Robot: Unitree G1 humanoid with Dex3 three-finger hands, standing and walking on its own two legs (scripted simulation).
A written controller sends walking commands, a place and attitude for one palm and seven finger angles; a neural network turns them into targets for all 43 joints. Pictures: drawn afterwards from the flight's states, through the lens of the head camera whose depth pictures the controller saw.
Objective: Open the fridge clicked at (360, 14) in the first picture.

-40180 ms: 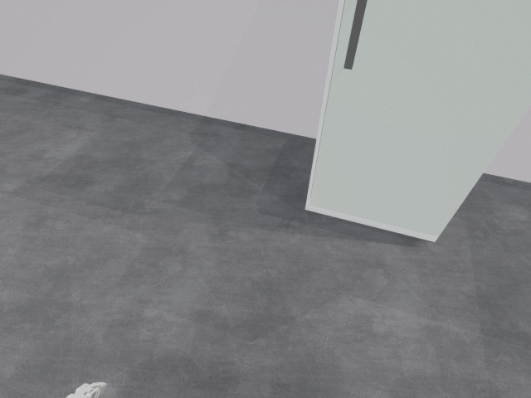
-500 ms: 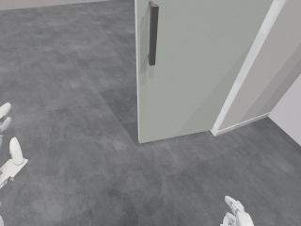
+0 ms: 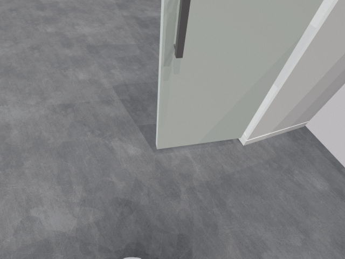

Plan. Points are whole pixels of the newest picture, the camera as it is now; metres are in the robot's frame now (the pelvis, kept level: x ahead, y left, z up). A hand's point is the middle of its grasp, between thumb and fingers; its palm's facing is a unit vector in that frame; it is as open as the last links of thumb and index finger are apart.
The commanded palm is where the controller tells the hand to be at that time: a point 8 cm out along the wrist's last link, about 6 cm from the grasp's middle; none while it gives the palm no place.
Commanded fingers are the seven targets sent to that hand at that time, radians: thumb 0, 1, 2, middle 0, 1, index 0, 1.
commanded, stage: let the arm hang, fingers relaxed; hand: left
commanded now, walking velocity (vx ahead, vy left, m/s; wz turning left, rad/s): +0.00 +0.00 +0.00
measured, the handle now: (180, 20) +0.77 +0.03 +0.15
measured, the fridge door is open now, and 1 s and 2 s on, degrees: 81 81 81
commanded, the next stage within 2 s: look to check the result in 0.68 s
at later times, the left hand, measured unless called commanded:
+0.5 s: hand out of the picture +0.10 +0.24 -0.15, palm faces -0.01 -0.95 -0.31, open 7.4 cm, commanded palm none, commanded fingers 0.00 0.90 0.90 -0.20 -0.30 -0.20 -0.30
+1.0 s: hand out of the picture +0.11 +0.23 -0.15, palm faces -0.03 -0.95 -0.30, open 7.4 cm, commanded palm none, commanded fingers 0.00 0.90 0.90 -0.20 -0.30 -0.20 -0.30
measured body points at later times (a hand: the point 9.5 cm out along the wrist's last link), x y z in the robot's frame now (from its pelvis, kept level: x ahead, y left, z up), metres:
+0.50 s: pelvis +0.02 +0.01 +0.01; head +0.03 +0.00 +0.46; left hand +0.10 +0.29 -0.12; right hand +0.09 -0.26 -0.14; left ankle +0.05 +0.10 -0.74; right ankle +0.01 -0.11 -0.74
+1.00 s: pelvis +0.04 +0.00 +0.01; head +0.06 +0.00 +0.46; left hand +0.11 +0.28 -0.13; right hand +0.11 -0.29 -0.13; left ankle +0.05 +0.10 -0.74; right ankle +0.01 -0.11 -0.74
